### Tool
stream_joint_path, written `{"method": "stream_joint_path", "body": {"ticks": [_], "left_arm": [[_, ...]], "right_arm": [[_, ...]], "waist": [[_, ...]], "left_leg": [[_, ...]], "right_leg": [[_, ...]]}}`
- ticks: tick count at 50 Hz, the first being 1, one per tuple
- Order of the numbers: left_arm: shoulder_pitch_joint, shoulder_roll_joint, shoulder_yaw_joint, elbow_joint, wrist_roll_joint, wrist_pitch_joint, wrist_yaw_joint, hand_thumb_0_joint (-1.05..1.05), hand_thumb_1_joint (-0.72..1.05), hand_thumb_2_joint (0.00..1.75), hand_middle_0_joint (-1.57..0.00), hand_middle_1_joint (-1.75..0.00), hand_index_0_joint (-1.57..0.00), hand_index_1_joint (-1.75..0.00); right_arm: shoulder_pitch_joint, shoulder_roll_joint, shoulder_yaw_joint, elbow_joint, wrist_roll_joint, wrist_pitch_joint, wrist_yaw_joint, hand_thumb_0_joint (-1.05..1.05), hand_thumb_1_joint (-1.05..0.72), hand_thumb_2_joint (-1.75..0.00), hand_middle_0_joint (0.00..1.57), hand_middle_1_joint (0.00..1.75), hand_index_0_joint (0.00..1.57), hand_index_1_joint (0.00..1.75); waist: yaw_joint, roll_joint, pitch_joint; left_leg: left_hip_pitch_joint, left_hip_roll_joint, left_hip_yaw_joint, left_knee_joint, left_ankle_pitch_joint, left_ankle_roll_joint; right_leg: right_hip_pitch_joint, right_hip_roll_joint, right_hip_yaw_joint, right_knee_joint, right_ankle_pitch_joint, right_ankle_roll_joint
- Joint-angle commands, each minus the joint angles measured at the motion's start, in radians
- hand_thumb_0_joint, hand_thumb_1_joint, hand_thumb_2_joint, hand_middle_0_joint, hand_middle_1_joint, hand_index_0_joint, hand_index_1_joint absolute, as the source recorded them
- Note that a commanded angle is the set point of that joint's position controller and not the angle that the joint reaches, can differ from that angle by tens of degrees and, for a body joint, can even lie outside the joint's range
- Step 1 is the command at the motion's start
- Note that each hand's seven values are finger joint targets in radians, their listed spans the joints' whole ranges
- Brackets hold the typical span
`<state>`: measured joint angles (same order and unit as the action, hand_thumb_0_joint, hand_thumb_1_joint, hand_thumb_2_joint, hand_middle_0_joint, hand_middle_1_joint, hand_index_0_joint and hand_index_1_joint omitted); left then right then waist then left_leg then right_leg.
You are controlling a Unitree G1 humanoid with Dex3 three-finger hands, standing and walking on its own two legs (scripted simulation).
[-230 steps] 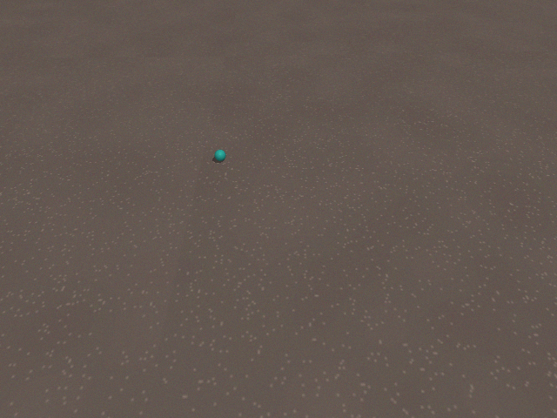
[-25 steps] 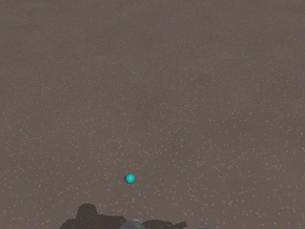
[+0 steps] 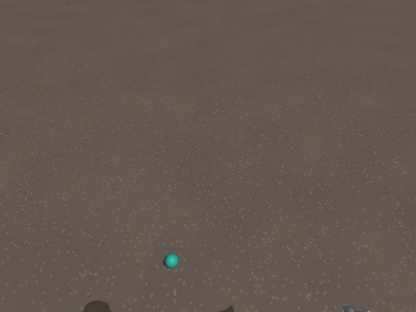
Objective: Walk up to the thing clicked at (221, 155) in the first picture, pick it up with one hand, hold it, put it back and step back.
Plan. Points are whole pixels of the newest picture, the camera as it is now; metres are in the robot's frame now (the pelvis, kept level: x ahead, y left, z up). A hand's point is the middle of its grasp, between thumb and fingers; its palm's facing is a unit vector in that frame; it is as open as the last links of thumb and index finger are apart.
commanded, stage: walk up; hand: left
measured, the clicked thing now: (172, 260) +0.48 +0.22 -0.74
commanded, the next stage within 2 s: stand in 0.74 s
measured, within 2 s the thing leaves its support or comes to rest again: neither
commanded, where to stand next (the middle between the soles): +0.08 +0.00 m, yaw -2 degrees
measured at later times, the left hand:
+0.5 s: hand out of the picture +0.11 +0.25 -0.15, palm faces -0.05 -0.94 -0.33, open 7.4 cm
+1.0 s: hand out of the picture +0.11 +0.26 -0.14, palm faces -0.05 -0.94 -0.34, open 7.4 cm
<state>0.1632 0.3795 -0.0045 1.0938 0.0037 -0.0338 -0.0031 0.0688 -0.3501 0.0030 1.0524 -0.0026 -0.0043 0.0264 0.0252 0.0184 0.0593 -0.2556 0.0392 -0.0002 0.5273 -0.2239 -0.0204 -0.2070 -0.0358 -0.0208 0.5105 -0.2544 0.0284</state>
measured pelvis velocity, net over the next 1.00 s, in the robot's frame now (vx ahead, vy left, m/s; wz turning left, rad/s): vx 0.02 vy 0.01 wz -0.02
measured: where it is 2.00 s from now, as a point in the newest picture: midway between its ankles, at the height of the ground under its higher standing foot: outside the picture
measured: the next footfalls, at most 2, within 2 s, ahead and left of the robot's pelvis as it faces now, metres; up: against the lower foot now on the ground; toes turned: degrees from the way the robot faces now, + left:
none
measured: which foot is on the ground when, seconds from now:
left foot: down 0.00-1.00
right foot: down 0.00-1.00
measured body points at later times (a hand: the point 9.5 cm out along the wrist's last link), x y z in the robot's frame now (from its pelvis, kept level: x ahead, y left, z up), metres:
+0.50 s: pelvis +0.01 +0.00 +0.01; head +0.02 +0.01 +0.46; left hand +0.12 +0.30 -0.12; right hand +0.08 -0.30 -0.12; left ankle +0.04 +0.13 -0.73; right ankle +0.01 -0.14 -0.73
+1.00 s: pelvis +0.02 +0.01 +0.01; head +0.03 +0.01 +0.46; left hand +0.11 +0.31 -0.12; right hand +0.11 -0.29 -0.12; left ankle +0.04 +0.13 -0.73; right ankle +0.01 -0.14 -0.73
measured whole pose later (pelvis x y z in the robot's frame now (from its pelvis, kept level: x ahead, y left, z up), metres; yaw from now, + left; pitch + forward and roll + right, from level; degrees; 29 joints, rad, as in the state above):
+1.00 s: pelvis +0.02 +0.01 +0.01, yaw -1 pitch -2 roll +0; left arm 0.09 0.36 0.01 1.15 0.01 -0.01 -0.01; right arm 0.06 -0.34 -0.02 1.14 -0.01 -0.01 0.01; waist 0.00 -0.01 0.05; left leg -0.14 0.02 0.03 0.33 -0.15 -0.01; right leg -0.11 -0.05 0.00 0.32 -0.18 0.05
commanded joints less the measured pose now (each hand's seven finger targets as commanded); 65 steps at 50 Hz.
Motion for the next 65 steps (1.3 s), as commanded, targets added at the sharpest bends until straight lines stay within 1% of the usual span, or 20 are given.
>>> {"method": "stream_joint_path", "body": {"ticks": [1,4,6,12,17,20,24,29,34,36,37,38,42,44,46,49,53,58,60,65], "left_arm": [[-0.076,0.213,0.039,-0.033,-0.005,-0.024,0.012,0.00,0.90,0.90,-0.20,-0.30,-0.20,-0.30],[-0.094,0.213,0.038,-0.023,0.000,-0.021,0.011,0.00,0.90,0.90,-0.20,-0.30,-0.20,-0.30],[-0.115,0.211,0.039,-0.020,0.002,-0.020,0.010,0.00,0.90,0.90,-0.20,-0.30,-0.20,-0.30],[-0.122,0.203,0.043,0.000,-0.001,-0.014,0.010,0.00,0.90,0.90,-0.20,-0.30,-0.20,-0.30],[-0.124,0.199,0.044,0.008,0.000,-0.007,0.009,0.00,0.90,0.90,-0.20,-0.30,-0.20,-0.30],[-0.123,0.194,0.046,0.012,0.001,-0.005,0.011,0.00,0.90,0.90,-0.20,-0.30,-0.20,-0.30],[-0.133,0.189,0.045,0.009,0.001,-0.003,0.012,0.00,0.90,0.90,-0.20,-0.30,-0.20,-0.30],[-0.142,0.185,0.046,0.012,0.003,-0.001,0.013,0.00,0.90,0.90,-0.20,-0.30,-0.20,-0.30],[-0.154,0.183,0.045,0.010,0.004,-0.001,0.013,0.00,0.90,0.90,-0.20,-0.30,-0.20,-0.30],[-0.145,0.181,0.044,0.010,0.004,-0.001,0.012,0.00,0.90,0.90,-0.20,-0.30,-0.20,-0.30],[-0.147,0.186,0.044,0.006,0.005,0.002,0.013,0.00,0.90,0.90,-0.20,-0.30,-0.20,-0.30],[-0.142,0.181,0.044,0.004,0.005,0.003,0.011,0.00,0.90,0.90,-0.20,-0.30,-0.20,-0.30],[-0.130,0.176,0.042,-0.001,0.004,0.004,0.010,0.00,0.90,0.90,-0.20,-0.30,-0.20,-0.30],[-0.131,0.178,0.041,0.000,0.005,0.005,0.010,0.00,0.90,0.90,-0.20,-0.30,-0.20,-0.30],[-0.130,0.182,0.042,-0.003,0.008,0.005,0.010,0.00,0.90,0.90,-0.20,-0.30,-0.20,-0.30],[-0.120,0.180,0.041,-0.005,0.006,0.003,0.008,0.00,0.90,0.90,-0.20,-0.30,-0.20,-0.30],[-0.118,0.189,0.044,-0.009,0.005,0.002,0.011,0.00,0.90,0.90,-0.20,-0.30,-0.20,-0.30],[-0.109,0.190,0.044,-0.008,0.006,0.005,0.010,0.00,0.90,0.90,-0.20,-0.30,-0.20,-0.30],[-0.099,0.184,0.043,-0.008,0.009,0.004,0.010,0.00,0.90,0.90,-0.20,-0.30,-0.20,-0.30],[-0.100,0.188,0.044,-0.012,0.007,0.005,0.009,0.00,0.90,0.90,-0.20,-0.30,-0.20,-0.30]], "right_arm": [[-0.064,-0.232,-0.050,-0.032,0.008,-0.019,-0.016,0.00,-0.90,-0.90,0.20,0.30,0.20,0.30],[-0.071,-0.223,-0.051,-0.015,0.004,-0.013,-0.014,0.00,-0.90,-0.90,0.20,0.30,0.20,0.30],[-0.052,-0.217,-0.051,0.002,0.003,-0.013,-0.014,0.00,-0.90,-0.90,0.20,0.30,0.20,0.30],[-0.055,-0.212,-0.047,0.033,0.000,-0.017,-0.016,0.00,-0.90,-0.90,0.20,0.30,0.20,0.30],[-0.058,-0.220,-0.048,0.041,-0.002,-0.020,-0.019,0.00,-0.90,-0.90,0.20,0.30,0.20,0.30],[-0.055,-0.219,-0.051,0.047,-0.002,-0.021,-0.021,0.00,-0.90,-0.90,0.20,0.30,0.20,0.30],[-0.046,-0.219,-0.053,0.049,-0.004,-0.021,-0.023,0.00,-0.90,-0.90,0.20,0.30,0.20,0.30],[-0.042,-0.215,-0.055,0.047,-0.003,-0.019,-0.024,0.00,-0.90,-0.90,0.20,0.30,0.20,0.30],[-0.042,-0.216,-0.056,0.043,-0.005,-0.017,-0.024,0.00,-0.90,-0.90,0.20,0.30,0.20,0.30],[-0.049,-0.217,-0.057,0.038,-0.003,-0.017,-0.024,0.00,-0.90,-0.90,0.20,0.30,0.20,0.30],[-0.047,-0.210,-0.054,0.037,-0.009,-0.021,-0.026,0.00,-0.90,-0.90,0.20,0.30,0.20,0.30],[-0.051,-0.218,-0.055,0.037,-0.010,-0.023,-0.028,0.00,-0.90,-0.90,0.20,0.30,0.20,0.30],[-0.051,-0.219,-0.057,0.038,-0.008,-0.029,-0.029,0.00,-0.90,-0.90,0.20,0.30,0.20,0.30],[-0.053,-0.211,-0.055,0.037,-0.007,-0.027,-0.029,0.00,-0.90,-0.90,0.20,0.30,0.20,0.30],[-0.057,-0.213,-0.056,0.036,-0.006,-0.024,-0.028,0.00,-0.90,-0.90,0.20,0.30,0.20,0.30],[-0.047,-0.213,-0.055,0.040,-0.006,-0.025,-0.026,0.00,-0.90,-0.90,0.20,0.30,0.20,0.30],[-0.054,-0.208,-0.054,0.035,-0.006,-0.026,-0.026,0.00,-0.90,-0.90,0.20,0.30,0.20,0.30],[-0.051,-0.211,-0.053,0.036,-0.005,-0.022,-0.025,0.00,-0.90,-0.90,0.20,0.30,0.20,0.30],[-0.051,-0.215,-0.054,0.031,-0.006,-0.021,-0.025,0.00,-0.90,-0.90,0.20,0.30,0.20,0.30],[-0.054,-0.211,-0.051,0.032,-0.005,-0.023,-0.025,0.00,-0.90,-0.90,0.20,0.30,0.20,0.30]], "waist": [[-0.023,-0.010,-0.074],[-0.028,-0.045,-0.072],[-0.033,-0.062,-0.084],[-0.023,-0.046,-0.084],[-0.020,-0.005,-0.092],[-0.018,-0.001,-0.103],[-0.024,0.010,-0.107],[-0.029,0.000,-0.100],[-0.034,-0.003,-0.097],[-0.029,0.001,-0.093],[-0.033,-0.029,-0.088],[-0.031,-0.016,-0.087],[-0.030,-0.006,-0.128],[-0.033,-0.008,-0.102],[-0.034,-0.012,-0.102],[-0.035,-0.010,-0.105],[-0.034,-0.010,-0.112],[-0.036,-0.010,-0.077],[-0.032,-0.011,-0.086],[-0.032,-0.017,-0.089]], "left_leg": [[0.079,0.082,-0.094,-0.139,0.021,0.063],[0.092,0.076,-0.081,-0.159,-0.014,0.059],[0.103,0.073,-0.073,-0.175,0.006,0.051],[0.116,0.077,-0.067,-0.202,0.066,0.040],[0.106,0.086,-0.071,-0.232,0.066,0.040],[0.117,0.092,-0.065,-0.228,0.118,0.042],[0.122,0.091,-0.057,-0.231,0.135,0.040],[0.132,0.094,-0.053,-0.228,0.148,0.042],[0.129,0.090,-0.052,-0.234,0.127,0.040],[0.134,0.089,-0.054,-0.235,0.124,0.041],[0.125,0.106,-0.073,-0.249,0.164,0.033],[0.131,0.104,-0.069,-0.251,0.176,0.028],[0.164,0.107,-0.063,-0.240,0.255,0.029],[0.148,0.102,-0.064,-0.249,0.183,0.027],[0.151,0.101,-0.066,-0.252,0.162,0.030],[0.163,0.101,-0.061,-0.250,0.163,0.030],[0.172,0.100,-0.060,-0.241,0.219,0.029],[0.148,0.093,-0.065,-0.260,0.124,0.026],[0.149,0.097,-0.064,-0.253,0.136,0.033],[0.158,0.095,-0.068,-0.250,0.145,0.025]], "right_leg": [[-0.022,-0.089,0.107,-0.145,0.097,-0.055],[-0.021,-0.098,0.118,-0.192,0.060,-0.053],[-0.002,-0.103,0.120,-0.199,0.062,-0.054],[0.031,-0.101,0.110,-0.217,0.099,-0.046],[0.071,-0.091,0.092,-0.207,0.142,-0.040],[0.089,-0.092,0.086,-0.207,0.165,-0.041],[0.099,-0.092,0.084,-0.210,0.190,-0.036],[0.092,-0.089,0.082,-0.216,0.184,-0.035],[0.090,-0.089,0.085,-0.220,0.182,-0.032],[0.084,-0.087,0.085,-0.223,0.185,-0.030],[0.094,-0.097,0.086,-0.219,0.177,-0.029],[0.080,-0.093,0.084,-0.221,0.171,-0.027],[0.112,-0.100,0.081,-0.216,0.228,-0.026],[0.097,-0.098,0.080,-0.230,0.184,-0.025],[0.093,-0.099,0.081,-0.235,0.168,-0.026],[0.090,-0.102,0.084,-0.239,0.175,-0.029],[0.098,-0.106,0.083,-0.235,0.213,-0.029],[0.079,-0.101,0.081,-0.247,0.139,-0.030],[0.085,-0.105,0.080,-0.251,0.150,-0.030],[0.081,-0.104,0.082,-0.247,0.146,-0.034]]}}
